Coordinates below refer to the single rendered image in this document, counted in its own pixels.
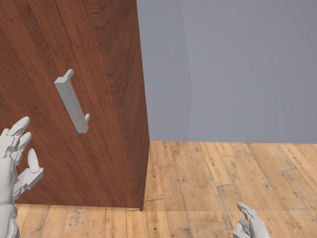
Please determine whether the left robot hand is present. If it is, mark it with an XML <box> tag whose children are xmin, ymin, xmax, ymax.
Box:
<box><xmin>0</xmin><ymin>116</ymin><xmax>44</xmax><ymax>205</ymax></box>

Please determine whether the robot left forearm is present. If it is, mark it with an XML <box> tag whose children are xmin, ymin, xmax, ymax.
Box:
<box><xmin>0</xmin><ymin>203</ymin><xmax>20</xmax><ymax>238</ymax></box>

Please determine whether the right robot hand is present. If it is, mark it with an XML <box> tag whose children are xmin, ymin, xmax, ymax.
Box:
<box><xmin>233</xmin><ymin>202</ymin><xmax>270</xmax><ymax>238</ymax></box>

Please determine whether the wardrobe door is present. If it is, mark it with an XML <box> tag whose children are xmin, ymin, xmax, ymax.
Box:
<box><xmin>0</xmin><ymin>0</ymin><xmax>139</xmax><ymax>208</ymax></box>

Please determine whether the handle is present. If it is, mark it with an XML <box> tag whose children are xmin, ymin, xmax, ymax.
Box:
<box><xmin>54</xmin><ymin>68</ymin><xmax>90</xmax><ymax>134</ymax></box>

